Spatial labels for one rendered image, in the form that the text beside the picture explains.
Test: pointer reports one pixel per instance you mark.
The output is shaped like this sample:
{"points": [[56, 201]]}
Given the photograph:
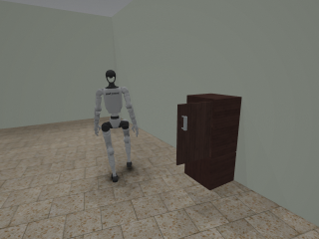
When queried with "robot left forearm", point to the robot left forearm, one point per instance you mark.
{"points": [[96, 117]]}

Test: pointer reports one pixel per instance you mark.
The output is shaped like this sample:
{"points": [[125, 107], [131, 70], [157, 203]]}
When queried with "left robot hand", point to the left robot hand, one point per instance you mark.
{"points": [[96, 127]]}

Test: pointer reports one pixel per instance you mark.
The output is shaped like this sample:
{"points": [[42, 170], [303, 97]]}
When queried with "robot left shin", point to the robot left shin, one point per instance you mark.
{"points": [[112, 163]]}

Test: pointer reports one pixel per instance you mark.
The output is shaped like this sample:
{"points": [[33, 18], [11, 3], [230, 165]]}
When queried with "right robot hand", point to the right robot hand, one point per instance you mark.
{"points": [[135, 127]]}

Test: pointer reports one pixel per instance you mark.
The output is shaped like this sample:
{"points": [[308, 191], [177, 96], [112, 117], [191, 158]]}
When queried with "cupboard door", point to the cupboard door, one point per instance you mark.
{"points": [[193, 143]]}

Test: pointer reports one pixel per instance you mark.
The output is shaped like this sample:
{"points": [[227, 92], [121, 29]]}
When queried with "left robot upper arm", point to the left robot upper arm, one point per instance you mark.
{"points": [[98, 99]]}

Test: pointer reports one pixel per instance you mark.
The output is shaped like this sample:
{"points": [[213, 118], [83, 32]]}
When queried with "handle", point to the handle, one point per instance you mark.
{"points": [[184, 123]]}

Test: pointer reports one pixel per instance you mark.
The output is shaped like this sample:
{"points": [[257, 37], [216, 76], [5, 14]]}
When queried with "robot right forearm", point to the robot right forearm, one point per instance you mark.
{"points": [[132, 115]]}

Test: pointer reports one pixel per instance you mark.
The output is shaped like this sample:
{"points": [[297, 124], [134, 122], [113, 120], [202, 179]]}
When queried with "right robot upper arm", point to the right robot upper arm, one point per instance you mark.
{"points": [[127, 97]]}

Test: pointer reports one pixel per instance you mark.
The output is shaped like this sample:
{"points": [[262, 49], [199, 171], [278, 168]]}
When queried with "robot left foot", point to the robot left foot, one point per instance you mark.
{"points": [[114, 178]]}

